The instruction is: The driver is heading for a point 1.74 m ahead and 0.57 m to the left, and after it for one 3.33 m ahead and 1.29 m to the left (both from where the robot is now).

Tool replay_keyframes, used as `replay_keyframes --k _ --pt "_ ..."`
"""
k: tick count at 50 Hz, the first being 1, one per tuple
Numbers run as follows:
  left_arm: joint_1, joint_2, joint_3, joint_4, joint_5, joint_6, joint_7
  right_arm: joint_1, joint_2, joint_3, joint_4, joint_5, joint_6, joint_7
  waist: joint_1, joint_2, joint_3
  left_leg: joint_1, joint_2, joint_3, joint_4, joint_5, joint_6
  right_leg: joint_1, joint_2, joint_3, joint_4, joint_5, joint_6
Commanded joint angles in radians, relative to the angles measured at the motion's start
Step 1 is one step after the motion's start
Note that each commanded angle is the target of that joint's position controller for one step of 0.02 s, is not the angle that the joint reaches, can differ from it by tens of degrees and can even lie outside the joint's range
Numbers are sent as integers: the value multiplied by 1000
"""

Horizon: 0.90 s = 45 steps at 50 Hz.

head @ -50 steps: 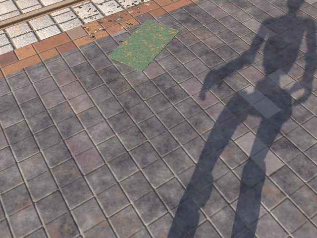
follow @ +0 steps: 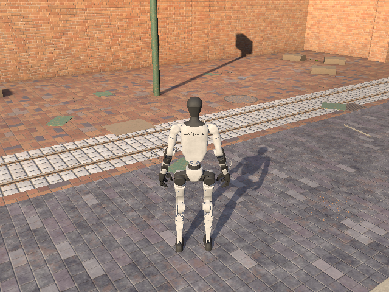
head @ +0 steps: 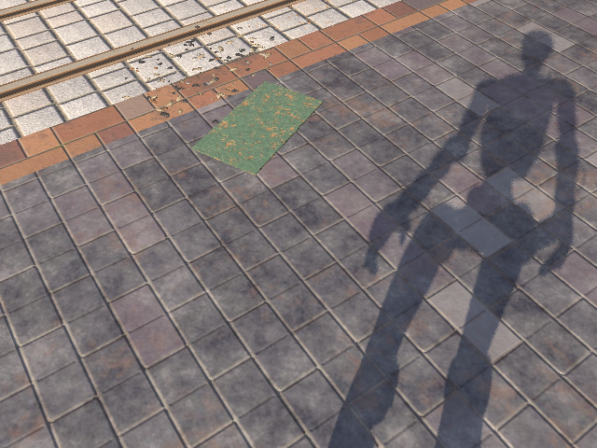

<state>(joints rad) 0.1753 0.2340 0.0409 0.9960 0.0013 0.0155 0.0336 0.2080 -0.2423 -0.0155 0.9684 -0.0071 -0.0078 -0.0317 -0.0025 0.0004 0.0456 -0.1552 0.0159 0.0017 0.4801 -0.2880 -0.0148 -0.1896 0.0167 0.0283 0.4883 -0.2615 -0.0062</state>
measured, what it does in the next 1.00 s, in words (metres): walks ahead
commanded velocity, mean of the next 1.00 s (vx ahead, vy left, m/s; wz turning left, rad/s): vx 0.19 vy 0.00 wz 0.00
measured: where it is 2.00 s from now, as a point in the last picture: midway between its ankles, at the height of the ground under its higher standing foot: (299, 341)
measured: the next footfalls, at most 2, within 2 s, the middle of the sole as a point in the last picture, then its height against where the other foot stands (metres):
left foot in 1.10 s outside the picture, level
right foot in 1.66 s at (358, 360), level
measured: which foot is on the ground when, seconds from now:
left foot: down 0.00-0.70, up 0.72-1.00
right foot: down 0.00-1.00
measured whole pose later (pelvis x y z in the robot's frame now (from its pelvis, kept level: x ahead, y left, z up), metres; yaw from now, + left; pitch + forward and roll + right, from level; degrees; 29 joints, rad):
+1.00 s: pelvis +0.17 +0.00 +0.00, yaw +0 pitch +2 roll -1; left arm 0.51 0.19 0.01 1.11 -0.01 -0.08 0.02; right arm 0.01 -0.25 -0.02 0.82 0.03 -0.09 0.04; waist 0.09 0.03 0.02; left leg -0.67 0.06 0.04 0.69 -0.05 0.02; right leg 0.15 0.02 0.00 0.15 -0.33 -0.02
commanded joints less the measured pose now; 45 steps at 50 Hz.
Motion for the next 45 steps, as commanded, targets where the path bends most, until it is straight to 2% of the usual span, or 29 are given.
replay_keyframes --k 1,20,21,23,24,26,28,30,31,32,33,34,35,36,37,38,39,40,41,42,43,45 --pt "-4 111 19 -14 -1 -9 4 17 -109 -19 -21 0 -8 -5 0 3 -22 -45 22 -21 -84 152 12 30 -40 40 -73 191 -19" --pt "17 90 3 83 -2 -8 7 79 -85 -5 54 2 -8 -11 3 -1 -5 -60 10 -14 -93 129 17 13 -32 24 -84 161 -14" --pt "36 80 1 95 -3 -7 8 99 -76 -4 67 3 -6 -12 4 -1 -29 -52 -1 -2 -94 29 20 20 -21 12 -85 56 -17" --pt "49 100 9 97 -15 -6 11 97 -98 -13 63 14 -3 -18 7 5 21 -112 -15 -7 -76 -296 54 -53 3 -1 -61 -309 -43" --pt "43 102 10 89 -15 -12 10 92 -103 -15 53 17 -6 -20 6 6 70 -155 -2 -32 -82 -406 73 -110 -4 14 -61 -417 -59" --pt "43 86 7 77 -19 -41 3 114 -99 -17 48 24 -28 -15 -1 15 114 -177 39 -98 -91 -451 109 -165 -27 44 -44 -428 -79" --pt "34 66 4 66 -23 -71 -10 166 -111 -25 56 31 -51 -6 -19 51 101 -120 95 -189 -119 -452 152 -212 -25 35 23 -351 -78" --pt "3 30 -4 43 -27 -98 -25 219 -151 -39 66 37 -63 4 -30 143 87 -45 205 -368 -226 -491 217 -268 9 -36 151 -215 -64" --pt "-1 24 -6 35 -29 -108 -31 212 -167 -45 61 39 -65 7 -19 171 96 -49 258 -440 -266 -478 244 -264 4 -54 180 -168 -70" --pt "8 27 -7 36 -30 -115 -34 191 -167 -45 48 39 -66 9 -5 165 108 -88 267 -449 -270 -441 248 -221 -3 -52 157 -165 -85" --pt "60 22 -7 52 -34 -120 -37 144 -166 -45 28 39 -66 12 32 165 114 -140 245 -404 -239 -376 228 -129 -3 -53 74 -161 -98" --pt "165 39 0 92 -36 -123 -37 64 -153 -41 -5 42 -66 15 86 136 103 -221 185 -304 -171 -266 186 19 -6 -34 -16 -121 -107" --pt "298 100 21 140 -36 -126 -37 -25 -116 -31 -49 42 -76 18 141 13 87 -346 76 -137 34 -59 120 175 -69 118 -95 -112 -138" --pt "465 231 61 184 -40 -126 -40 -51 -76 -23 -91 31 -101 21 178 -263 20 -558 -59 46 415 19 41 424 -243 434 -203 20 -226" --pt "465 188 43 169 -17 -132 -47 -31 -88 -26 -90 33 -118 22 156 -245 -11 -703 -65 -26 640 -238 36 491 -365 611 -232 177 -277" --pt "411 126 24 148 -3 -138 -47 -11 -89 -28 -84 53 -125 33 112 -131 15 -765 -16 -88 771 -231 61 482 -372 551 -210 242 -274" --pt "370 104 16 128 -1 -140 -49 -12 -75 -24 -83 64 -128 42 86 -86 22 -814 16 -88 818 -168 81 478 -350 465 -213 274 -260" --pt "348 91 7 122 -7 -136 -51 -46 -77 -28 -96 58 -129 47 74 -49 53 -865 50 -65 801 -106 88 467 -332 378 -233 327 -238" --pt "339 62 -6 118 -9 -127 -49 -74 -81 -34 -107 46 -127 50 64 -47 56 -847 80 -46 761 -54 89 435 -303 300 -255 378 -207" --pt "342 43 -14 116 -8 -116 -45 -84 -65 -32 -117 41 -122 58 57 -65 56 -809 92 -21 723 -22 80 390 -271 245 -279 393 -188" --pt "333 40 -18 106 -6 -107 -37 -92 -47 -27 -125 38 -115 65 48 -72 58 -767 94 1 668 20 65 337 -246 198 -307 392 -180" --pt "266 71 -20 70 -1 -100 -17 -173 -17 -11 -168 30 -107 72 38 -68 93 -615 75 42 447 152 30 147 -189 101 -367 363 -171"
Keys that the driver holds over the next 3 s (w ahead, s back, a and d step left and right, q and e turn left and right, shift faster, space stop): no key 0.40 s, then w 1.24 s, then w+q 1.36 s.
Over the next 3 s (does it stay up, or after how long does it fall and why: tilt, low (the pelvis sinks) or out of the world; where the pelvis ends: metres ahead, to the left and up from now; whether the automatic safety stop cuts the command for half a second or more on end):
stays up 1.27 0.18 0.01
